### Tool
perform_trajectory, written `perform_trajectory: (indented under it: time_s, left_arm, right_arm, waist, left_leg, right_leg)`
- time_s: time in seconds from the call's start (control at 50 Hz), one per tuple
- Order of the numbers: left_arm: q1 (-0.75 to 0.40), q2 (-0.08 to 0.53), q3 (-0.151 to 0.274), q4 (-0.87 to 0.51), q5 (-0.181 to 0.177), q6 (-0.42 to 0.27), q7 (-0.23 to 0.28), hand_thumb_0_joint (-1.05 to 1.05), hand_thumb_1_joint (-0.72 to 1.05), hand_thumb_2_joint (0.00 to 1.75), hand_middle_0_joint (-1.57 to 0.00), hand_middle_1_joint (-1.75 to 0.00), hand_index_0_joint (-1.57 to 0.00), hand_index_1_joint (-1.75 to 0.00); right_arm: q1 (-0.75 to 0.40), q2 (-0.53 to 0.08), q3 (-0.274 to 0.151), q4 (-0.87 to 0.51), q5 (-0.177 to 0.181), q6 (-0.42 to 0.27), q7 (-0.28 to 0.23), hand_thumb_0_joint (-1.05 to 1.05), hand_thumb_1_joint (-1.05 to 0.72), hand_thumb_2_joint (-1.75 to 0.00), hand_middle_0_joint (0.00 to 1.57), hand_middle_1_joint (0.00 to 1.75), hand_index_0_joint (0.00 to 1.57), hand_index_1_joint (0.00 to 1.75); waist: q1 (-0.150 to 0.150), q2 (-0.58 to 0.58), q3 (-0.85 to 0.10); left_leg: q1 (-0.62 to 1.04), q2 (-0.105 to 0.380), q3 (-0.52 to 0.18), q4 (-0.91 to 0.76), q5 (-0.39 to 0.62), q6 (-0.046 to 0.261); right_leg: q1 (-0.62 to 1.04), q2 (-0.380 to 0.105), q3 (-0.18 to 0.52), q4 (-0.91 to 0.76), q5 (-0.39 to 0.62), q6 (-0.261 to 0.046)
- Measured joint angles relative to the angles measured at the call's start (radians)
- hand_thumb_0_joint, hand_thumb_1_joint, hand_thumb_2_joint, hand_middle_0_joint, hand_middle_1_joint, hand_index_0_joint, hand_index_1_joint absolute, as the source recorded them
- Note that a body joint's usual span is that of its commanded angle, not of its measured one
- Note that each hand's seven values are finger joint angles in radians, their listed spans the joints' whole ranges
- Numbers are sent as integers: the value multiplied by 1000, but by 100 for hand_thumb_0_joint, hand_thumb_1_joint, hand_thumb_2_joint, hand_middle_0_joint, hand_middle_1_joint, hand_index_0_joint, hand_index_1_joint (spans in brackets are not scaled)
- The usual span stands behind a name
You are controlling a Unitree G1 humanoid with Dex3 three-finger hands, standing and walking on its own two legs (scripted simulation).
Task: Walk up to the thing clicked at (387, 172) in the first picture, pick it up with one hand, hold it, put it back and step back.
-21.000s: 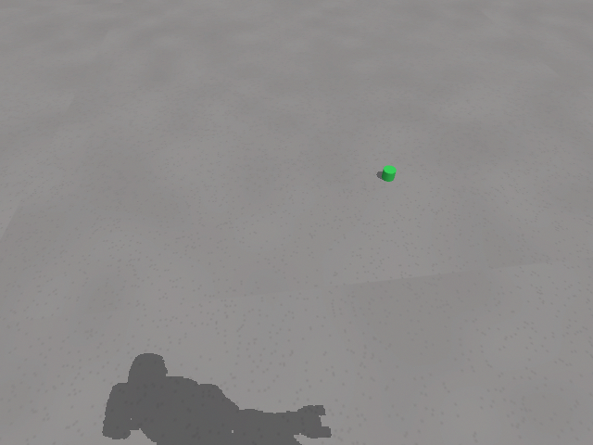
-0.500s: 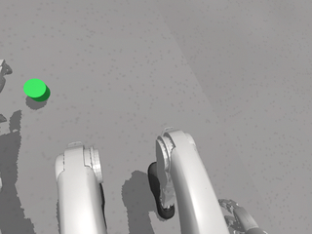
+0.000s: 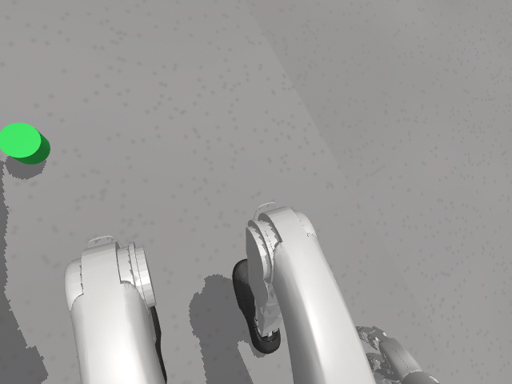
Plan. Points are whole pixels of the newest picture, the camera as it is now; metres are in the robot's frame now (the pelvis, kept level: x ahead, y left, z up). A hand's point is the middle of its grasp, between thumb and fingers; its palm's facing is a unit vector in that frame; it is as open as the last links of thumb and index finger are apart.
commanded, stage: rise first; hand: left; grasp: from above
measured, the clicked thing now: (25, 144) +0.51 +0.31 -0.31
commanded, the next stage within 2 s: none
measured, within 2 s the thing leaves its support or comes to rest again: neither
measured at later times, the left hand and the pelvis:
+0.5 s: hand out of the picture +0.46 +0.34 -0.19, palm faces -0.45 -0.10 -0.89, open 14.2 cm; pelvis +0.00 +0.00 -0.01, yaw -1 degrees
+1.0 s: hand out of the picture +0.46 +0.34 -0.20, palm faces -0.45 -0.11 -0.89, open 14.2 cm; pelvis -0.01 +0.00 -0.01, yaw -2 degrees
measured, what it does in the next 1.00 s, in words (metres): stands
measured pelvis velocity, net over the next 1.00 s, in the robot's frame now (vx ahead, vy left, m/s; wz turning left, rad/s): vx -0.01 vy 0.00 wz -0.03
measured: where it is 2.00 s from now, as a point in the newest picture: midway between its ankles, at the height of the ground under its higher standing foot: (206, 340)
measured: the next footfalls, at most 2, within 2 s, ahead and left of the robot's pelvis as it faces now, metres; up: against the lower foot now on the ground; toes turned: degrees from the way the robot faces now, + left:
none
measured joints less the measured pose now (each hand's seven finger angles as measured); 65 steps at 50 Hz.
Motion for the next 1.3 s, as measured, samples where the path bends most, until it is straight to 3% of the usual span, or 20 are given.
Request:
perform_trajectory:
  time_s: [0.32,0.74,1.3]
  left_arm:
    - [-23,29,-19,37,7,3,12,0,-55,103,-8,-100,-7,-100]
    - [-33,55,-10,71,16,5,45,0,-56,103,-8,-100,-7,-100]
    - [-35,71,-23,64,1,21,38,0,-56,104,-8,-100,-7,-101]
  right_arm:
    - [4,1,30,-15,2,-8,6,0,-91,-90,20,30,20,30]
    - [11,-8,61,-23,-6,-31,14,0,-91,-90,20,30,20,30]
    - [8,-12,74,-30,-6,-52,21,0,-91,-90,20,30,20,30]
  waist:
    - [-20,-9,12]
    - [-50,-21,38]
    - [-51,-26,42]
  left_leg:
    - [-17,-3,-11,20,9,3]
    - [-21,-3,-26,34,15,3]
    - [-20,-4,-32,38,16,3]
  right_leg:
    - [-8,1,-10,9,10,4]
    - [-7,5,-23,11,21,6]
    - [-3,5,-28,10,23,7]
